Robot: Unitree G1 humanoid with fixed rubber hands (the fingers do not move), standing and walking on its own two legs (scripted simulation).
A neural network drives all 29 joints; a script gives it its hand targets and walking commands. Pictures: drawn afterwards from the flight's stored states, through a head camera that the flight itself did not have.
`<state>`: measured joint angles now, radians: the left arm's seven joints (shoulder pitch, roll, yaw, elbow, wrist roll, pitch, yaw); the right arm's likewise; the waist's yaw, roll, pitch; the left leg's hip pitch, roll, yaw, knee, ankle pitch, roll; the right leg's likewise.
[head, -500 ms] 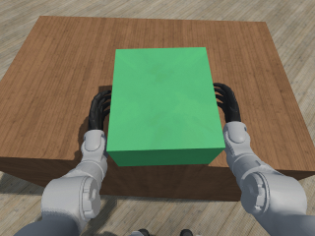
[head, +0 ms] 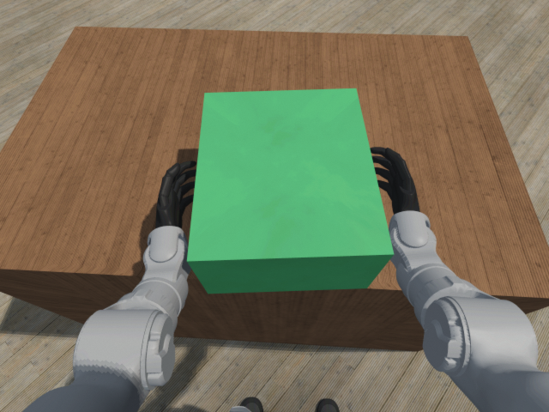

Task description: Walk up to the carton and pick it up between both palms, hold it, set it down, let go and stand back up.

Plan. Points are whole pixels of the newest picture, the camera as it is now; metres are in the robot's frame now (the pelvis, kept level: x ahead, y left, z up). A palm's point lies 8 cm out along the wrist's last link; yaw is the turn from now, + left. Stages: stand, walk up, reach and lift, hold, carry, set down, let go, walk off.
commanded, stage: reach and lift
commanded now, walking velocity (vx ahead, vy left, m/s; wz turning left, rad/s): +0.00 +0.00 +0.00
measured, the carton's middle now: (284, 188) +0.46 +0.03 -0.02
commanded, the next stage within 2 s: none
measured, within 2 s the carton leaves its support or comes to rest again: leaves its support in 0.14 s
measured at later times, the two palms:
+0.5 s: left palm (162, 177) +0.39 +0.19 +0.10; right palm (440, 165) +0.41 -0.16 +0.12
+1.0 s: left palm (148, 176) +0.36 +0.18 +0.14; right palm (460, 174) +0.37 -0.17 +0.14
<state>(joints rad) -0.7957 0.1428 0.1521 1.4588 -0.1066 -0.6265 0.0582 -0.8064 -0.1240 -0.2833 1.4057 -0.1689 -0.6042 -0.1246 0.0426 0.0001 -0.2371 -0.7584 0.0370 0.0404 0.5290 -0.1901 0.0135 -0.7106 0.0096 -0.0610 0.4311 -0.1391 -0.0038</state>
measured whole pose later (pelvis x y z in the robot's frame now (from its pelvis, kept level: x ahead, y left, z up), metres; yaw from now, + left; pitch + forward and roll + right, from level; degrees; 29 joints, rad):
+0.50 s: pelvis +0.01 +0.00 +0.01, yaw +3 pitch +10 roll -1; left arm -0.63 0.16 0.03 1.00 -0.20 -0.19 0.11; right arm -0.64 -0.15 0.02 0.89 0.18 -0.10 -0.16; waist -0.04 0.03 -0.21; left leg -0.43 0.01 0.00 0.43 -0.19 0.01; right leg -0.38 -0.01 -0.10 0.37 -0.17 0.00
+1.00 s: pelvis +0.00 -0.01 +0.02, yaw +3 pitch -1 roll -1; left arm -0.54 0.07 0.23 0.50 0.11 0.28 0.03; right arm -0.58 -0.09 -0.12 0.72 0.08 0.09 -0.10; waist -0.04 -0.04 -0.05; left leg -0.15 0.01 0.02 0.31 -0.14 0.00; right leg -0.11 -0.01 -0.08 0.25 -0.12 -0.01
